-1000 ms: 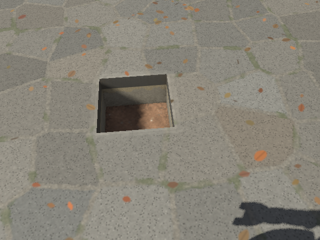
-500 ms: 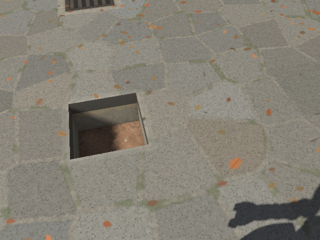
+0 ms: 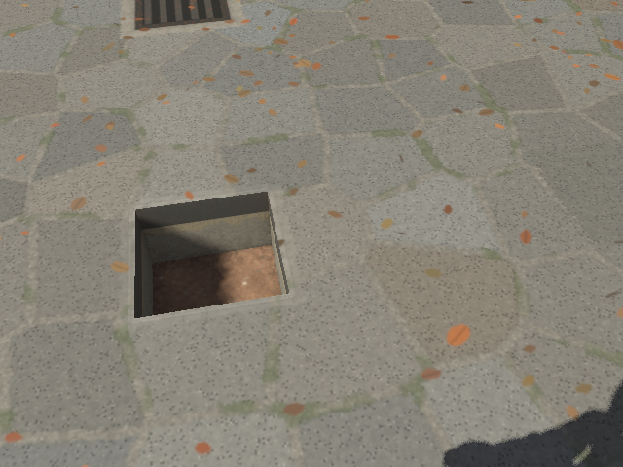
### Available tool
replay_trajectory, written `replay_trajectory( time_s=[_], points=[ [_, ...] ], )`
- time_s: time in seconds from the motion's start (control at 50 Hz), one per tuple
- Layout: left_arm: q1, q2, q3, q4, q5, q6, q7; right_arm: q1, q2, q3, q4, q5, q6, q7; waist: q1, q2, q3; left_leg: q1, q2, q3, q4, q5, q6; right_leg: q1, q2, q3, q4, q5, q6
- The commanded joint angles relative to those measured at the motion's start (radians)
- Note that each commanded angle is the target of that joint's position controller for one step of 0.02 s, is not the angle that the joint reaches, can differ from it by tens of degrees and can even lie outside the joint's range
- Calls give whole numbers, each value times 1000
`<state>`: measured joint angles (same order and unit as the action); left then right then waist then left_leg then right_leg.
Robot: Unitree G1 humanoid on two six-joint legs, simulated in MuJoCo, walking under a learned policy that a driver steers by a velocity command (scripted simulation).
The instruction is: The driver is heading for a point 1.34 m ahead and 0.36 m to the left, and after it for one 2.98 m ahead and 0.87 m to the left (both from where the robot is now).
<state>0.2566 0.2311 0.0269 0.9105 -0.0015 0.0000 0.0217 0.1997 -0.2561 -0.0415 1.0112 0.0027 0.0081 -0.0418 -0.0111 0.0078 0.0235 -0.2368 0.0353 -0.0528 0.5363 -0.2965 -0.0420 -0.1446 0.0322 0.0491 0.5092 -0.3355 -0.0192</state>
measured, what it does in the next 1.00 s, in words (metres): walks ahead: right foot, then left foot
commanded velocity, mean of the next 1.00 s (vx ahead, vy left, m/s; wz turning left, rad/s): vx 0.21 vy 0.00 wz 0.00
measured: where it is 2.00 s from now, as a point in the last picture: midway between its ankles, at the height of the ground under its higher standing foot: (309, 463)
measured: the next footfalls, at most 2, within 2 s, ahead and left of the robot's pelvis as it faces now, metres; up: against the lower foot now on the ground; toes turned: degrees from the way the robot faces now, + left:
right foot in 0.60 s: +0.40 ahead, -0.07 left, +0.00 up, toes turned -1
left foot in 0.92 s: +0.36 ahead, +0.16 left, +0.00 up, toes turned +1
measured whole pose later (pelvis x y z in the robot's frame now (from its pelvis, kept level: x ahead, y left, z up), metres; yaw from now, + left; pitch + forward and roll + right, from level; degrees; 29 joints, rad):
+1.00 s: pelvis +0.30 +0.03 +0.00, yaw +1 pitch -1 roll -1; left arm 0.15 0.22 0.02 1.00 0.01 -0.01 0.02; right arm 0.23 -0.22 -0.03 1.01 -0.02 0.01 -0.04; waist 0.01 -0.01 0.01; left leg -0.27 0.05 -0.02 0.55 -0.27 -0.02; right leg -0.28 0.04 -0.06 0.45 -0.15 -0.04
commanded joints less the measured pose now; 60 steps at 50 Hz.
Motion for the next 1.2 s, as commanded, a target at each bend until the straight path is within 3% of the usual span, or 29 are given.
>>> replay_trajectory(
  time_s=[0.02,0.04,0.08,0.14,0.16,0.18,0.2,0.22,0.24,0.3,0.38,0.46,0.52,0.58,0.6,0.62,0.64,0.66,0.68,0.7,0.72,0.8,0.86,0.92,0.94,0.96,1.0,1.08,1.2],
  points=[
    [66,211,53,-21,-13,-12,9,-79,-83,-14,-68,12,-31,4,50,-189,112,-169,-66,102,168,-155,33,-102,-232,337,-322,-493,-161],
    [71,218,57,-18,-17,-23,11,-98,-82,-13,-82,21,-50,13,54,-208,152,-218,-29,64,226,-148,55,-116,-294,423,-361,-490,-202],
    [47,194,54,-21,-19,-43,11,-85,-86,-15,-84,33,-84,34,33,-198,170,-280,18,33,221,-199,97,-54,-326,427,-349,-353,-216],
    [-45,179,50,-44,-32,-40,4,113,-89,-31,13,25,-107,53,-71,-120,73,139,-50,108,-66,62,102,-195,-190,203,-213,-126,-127],
    [-62,139,37,-54,-22,-44,2,213,-113,-43,48,16,-105,53,-106,-33,28,280,-1,9,-106,60,106,-273,-120,108,-44,-20,-86],
    [-71,70,18,-90,-9,-55,2,328,-224,-68,63,19,-106,52,-127,249,-27,412,216,-367,-274,-96,208,-440,13,-48,300,-71,-5],
    [-77,101,29,-108,-30,-71,6,350,-222,-58,66,3,-116,64,-121,280,-25,413,348,-670,-382,-215,315,-565,38,22,520,-246,3],
    [-57,136,38,-98,-50,-85,0,248,-164,-37,38,3,-126,63,-69,160,57,358,349,-604,-377,-251,310,-634,-37,74,628,-185,-22],
    [-46,138,39,-82,-53,-94,-9,183,-127,-27,11,4,-130,63,-45,119,88,327,297,-486,-380,-226,273,-647,-80,64,641,-78,-41],
    [-80,137,52,-74,-23,-100,-22,166,-80,-5,-3,0,-120,64,-33,93,75,304,200,-240,-398,91,202,-604,-141,11,540,114,-41],
    [-179,80,40,-109,-16,-87,-33,233,-114,-4,10,-6,-102,43,-49,69,71,288,171,-112,-412,373,221,-613,-132,-49,384,216,15],
    [-305,49,21,-152,-15,-91,-41,246,-133,0,11,-11,-83,23,-67,87,89,150,111,15,-387,627,186,-409,-59,-120,111,375,32],
    [-320,72,24,-162,-20,-89,-53,253,-132,-2,25,0,-74,17,-43,104,70,184,140,15,-332,694,177,-327,-41,-87,35,427,2],
    [-121,151,57,-93,-3,-93,-51,177,-138,-9,8,2,-65,14,77,111,-54,263,142,10,-123,890,139,-126,3,-79,-16,418,-60],
    [-27,183,70,-60,6,-94,-45,189,-132,-7,6,-2,-62,18,121,68,-116,226,94,30,31,845,103,26,-23,-67,-65,579,-84],
    [71,246,78,-40,31,-90,-36,250,-92,7,-9,-30,-68,23,108,-73,-255,5,25,40,293,461,67,338,-209,114,46,981,-158],
    [82,224,61,-26,32,-77,-40,416,22,40,29,-15,-70,33,37,-282,-442,-185,-115,13,638,-378,15,535,-457,421,11,1121,-361],
    [55,155,45,-31,9,-67,-47,388,-74,14,53,10,-71,39,62,-145,-430,-186,-88,-106,737,-410,11,406,-411,446,-62,888,-352],
    [-69,141,38,-48,-9,-63,-44,276,-102,1,15,29,-67,37,40,-115,-244,-260,-46,-56,744,-359,9,241,-369,333,-121,711,-308],
    [-147,108,25,-57,-7,-64,-41,210,-94,-1,0,23,-58,25,19,-47,-152,-254,-6,-29,695,-291,2,94,-322,264,-177,582,-265],
    [-196,90,18,-59,1,-66,-39,186,-86,-7,-6,12,-43,12,-4,-34,-97,-204,21,-26,626,-237,-4,-38,-290,204,-219,500,-238],
    [-221,104,19,-24,37,-61,-29,198,-25,4,-11,-6,-10,-11,-48,-125,-90,-4,25,16,300,-190,-13,-229,-217,93,-266,397,-219],
    [-226,128,23,-11,13,-46,-14,182,-37,2,-5,-12,7,-6,-56,-104,-124,123,16,42,100,61,9,-267,-212,96,-288,82,-193],
    [-175,87,6,28,7,-31,-10,133,-65,-1,-27,-40,15,-1,-48,-60,-3,151,49,1,-81,97,63,-364,-139,74,-289,-266,-65],
    [-131,105,15,31,8,-24,-7,93,-137,-15,-35,-29,13,-6,9,35,54,16,67,-25,-128,-75,92,-311,-84,25,-263,-224,-29],
    [-134,106,15,36,12,-18,2,70,-129,-17,-25,-20,3,-5,12,92,78,-110,49,-25,-174,-208,97,-196,-58,-9,-213,-126,-11],
    [-107,94,14,54,12,-15,11,42,-77,-7,-15,-21,-22,-2,30,120,56,-149,45,-24,-214,-170,69,-84,-56,-21,-147,12,-18],
    [-73,85,13,93,10,-18,9,60,-62,-4,2,-8,-48,5,22,51,-4,-43,34,-7,-169,56,60,-63,-60,-28,-117,167,-33],
    [-73,86,12,129,1,-13,7,87,-62,-3,21,-3,-41,8,7,3,-48,27,24,13,-129,254,73,-20,-67,-28,-81,341,-31]
  ],
)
